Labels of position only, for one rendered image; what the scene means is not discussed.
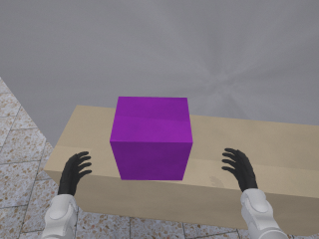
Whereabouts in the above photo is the right robot hand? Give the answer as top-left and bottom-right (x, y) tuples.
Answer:
(222, 148), (258, 192)

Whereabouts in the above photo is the left robot hand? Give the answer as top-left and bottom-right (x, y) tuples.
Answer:
(57, 151), (92, 196)

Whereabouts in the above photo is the carton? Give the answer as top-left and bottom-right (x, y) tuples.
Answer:
(110, 97), (193, 181)

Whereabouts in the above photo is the left robot forearm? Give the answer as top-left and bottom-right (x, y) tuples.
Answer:
(39, 194), (78, 239)

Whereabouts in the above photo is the right robot forearm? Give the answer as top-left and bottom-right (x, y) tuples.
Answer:
(240, 188), (289, 239)

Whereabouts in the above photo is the pedestal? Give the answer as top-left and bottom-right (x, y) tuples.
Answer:
(43, 105), (319, 237)

